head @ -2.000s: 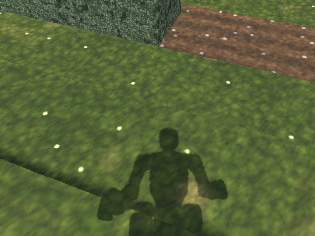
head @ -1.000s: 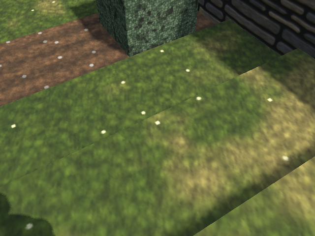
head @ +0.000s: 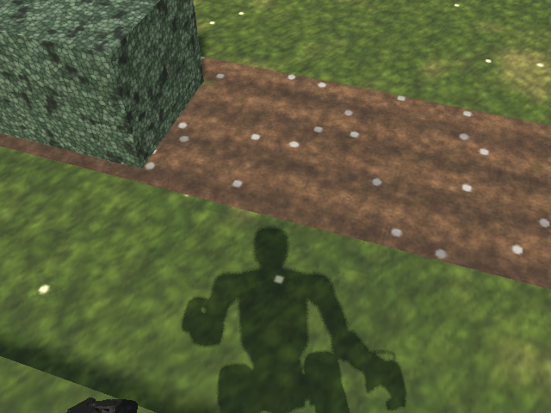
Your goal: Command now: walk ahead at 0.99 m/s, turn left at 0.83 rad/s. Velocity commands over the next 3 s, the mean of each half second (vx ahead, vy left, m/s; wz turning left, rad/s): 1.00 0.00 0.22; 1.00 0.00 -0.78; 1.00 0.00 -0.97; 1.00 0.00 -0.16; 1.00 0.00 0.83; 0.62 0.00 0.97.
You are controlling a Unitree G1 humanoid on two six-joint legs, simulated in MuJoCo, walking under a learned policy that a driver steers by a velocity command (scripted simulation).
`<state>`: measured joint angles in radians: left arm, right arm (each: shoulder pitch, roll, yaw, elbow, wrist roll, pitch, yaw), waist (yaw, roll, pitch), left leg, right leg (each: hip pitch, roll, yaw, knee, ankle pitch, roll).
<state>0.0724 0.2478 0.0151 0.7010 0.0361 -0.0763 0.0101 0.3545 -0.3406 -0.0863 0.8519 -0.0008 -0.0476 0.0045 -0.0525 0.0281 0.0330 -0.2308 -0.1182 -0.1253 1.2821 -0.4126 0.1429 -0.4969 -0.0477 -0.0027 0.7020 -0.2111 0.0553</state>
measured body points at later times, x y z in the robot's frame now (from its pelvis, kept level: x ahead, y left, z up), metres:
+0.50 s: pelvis +0.42 +0.06 +0.01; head +0.44 +0.08 +0.46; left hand +0.50 +0.35 -0.12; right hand +0.48 -0.23 -0.11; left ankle +0.37 +0.14 -0.71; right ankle +0.42 -0.10 -0.63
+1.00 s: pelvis +0.89 +0.10 -0.16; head +0.91 +0.11 +0.29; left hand +0.89 +0.36 -0.30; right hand +1.11 -0.15 -0.20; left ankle +1.08 +0.20 -0.86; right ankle +0.68 +0.07 -0.84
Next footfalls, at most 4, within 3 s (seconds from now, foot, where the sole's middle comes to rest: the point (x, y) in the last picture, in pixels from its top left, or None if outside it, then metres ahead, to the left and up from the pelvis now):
0.34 left None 0.41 0.15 -0.74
0.70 right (250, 350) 0.71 0.07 -0.90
1.00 left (209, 234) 1.13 0.20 -0.90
1.52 right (314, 198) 1.40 -0.19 -1.05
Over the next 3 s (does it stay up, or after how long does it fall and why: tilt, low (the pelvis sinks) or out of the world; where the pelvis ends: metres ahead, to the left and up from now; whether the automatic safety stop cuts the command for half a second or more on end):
stays up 2.39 -0.89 -0.28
